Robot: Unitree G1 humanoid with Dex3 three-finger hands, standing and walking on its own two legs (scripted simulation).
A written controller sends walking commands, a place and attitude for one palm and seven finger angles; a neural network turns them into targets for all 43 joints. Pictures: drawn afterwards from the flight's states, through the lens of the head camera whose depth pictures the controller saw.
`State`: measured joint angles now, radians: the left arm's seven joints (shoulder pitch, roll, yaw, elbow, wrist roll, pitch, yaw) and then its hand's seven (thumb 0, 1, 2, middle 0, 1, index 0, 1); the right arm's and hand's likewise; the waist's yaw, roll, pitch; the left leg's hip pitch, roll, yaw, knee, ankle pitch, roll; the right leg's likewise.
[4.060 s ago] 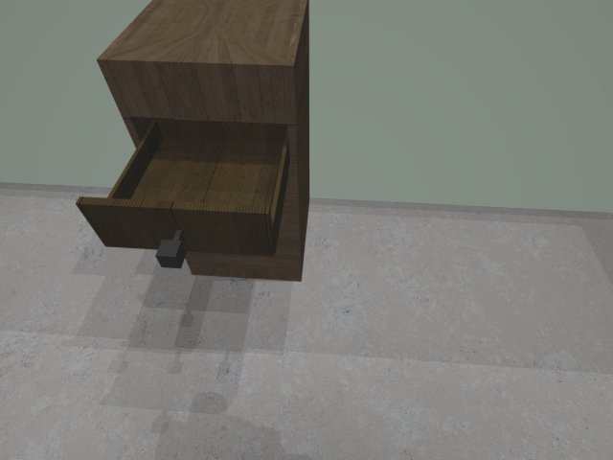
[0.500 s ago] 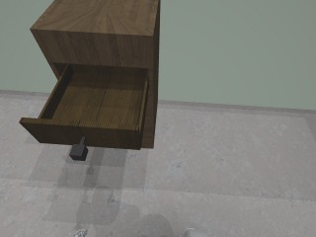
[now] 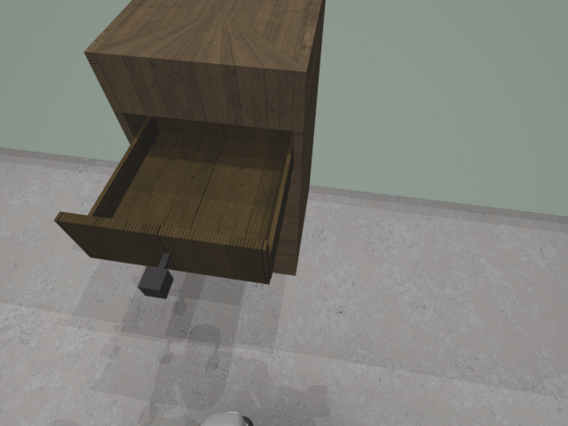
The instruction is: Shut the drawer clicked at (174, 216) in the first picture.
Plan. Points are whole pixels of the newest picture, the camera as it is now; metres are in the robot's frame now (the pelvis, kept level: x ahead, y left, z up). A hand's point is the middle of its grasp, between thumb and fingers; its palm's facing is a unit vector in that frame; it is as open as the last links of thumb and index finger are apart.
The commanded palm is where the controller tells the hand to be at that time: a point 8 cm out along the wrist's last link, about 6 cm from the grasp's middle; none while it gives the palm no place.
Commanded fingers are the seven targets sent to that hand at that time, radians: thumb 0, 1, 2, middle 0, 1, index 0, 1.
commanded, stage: come to a stop and stand still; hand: left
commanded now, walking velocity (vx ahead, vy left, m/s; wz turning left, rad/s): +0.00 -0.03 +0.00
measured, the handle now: (160, 272) +0.36 +0.26 -0.11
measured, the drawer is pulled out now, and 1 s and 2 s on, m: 0.30 0.30 0.30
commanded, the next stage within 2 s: look again from close up in 1.52 s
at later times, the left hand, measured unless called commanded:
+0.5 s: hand out of the picture -0.01 +0.17 -0.17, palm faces +0.03 -0.98 -0.18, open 7.3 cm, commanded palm none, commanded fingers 0.00 0.90 0.90 -0.20 -0.30 -0.20 -0.30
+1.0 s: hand out of the picture -0.03 +0.18 -0.17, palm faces -0.01 -0.99 -0.16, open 7.4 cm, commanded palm none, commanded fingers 0.00 0.90 0.90 -0.20 -0.30 -0.20 -0.30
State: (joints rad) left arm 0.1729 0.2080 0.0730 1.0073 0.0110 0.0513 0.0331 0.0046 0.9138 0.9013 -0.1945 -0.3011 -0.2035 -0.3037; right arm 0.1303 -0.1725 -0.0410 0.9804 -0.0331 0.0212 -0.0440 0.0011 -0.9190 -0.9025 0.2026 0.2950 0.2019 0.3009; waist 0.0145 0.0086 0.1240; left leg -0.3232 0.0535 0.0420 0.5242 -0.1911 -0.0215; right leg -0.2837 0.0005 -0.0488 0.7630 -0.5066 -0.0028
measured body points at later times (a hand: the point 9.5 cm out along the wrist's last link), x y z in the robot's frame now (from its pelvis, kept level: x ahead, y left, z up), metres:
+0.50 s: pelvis -0.04 +0.00 +0.00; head -0.05 +0.01 +0.45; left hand -0.01 +0.22 -0.15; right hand +0.03 -0.23 -0.13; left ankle +0.00 +0.08 -0.73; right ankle -0.03 -0.10 -0.73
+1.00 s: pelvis -0.01 +0.02 +0.01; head -0.01 +0.03 +0.46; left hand -0.03 +0.23 -0.16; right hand -0.03 -0.19 -0.15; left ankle +0.00 +0.08 -0.73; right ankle -0.03 -0.10 -0.73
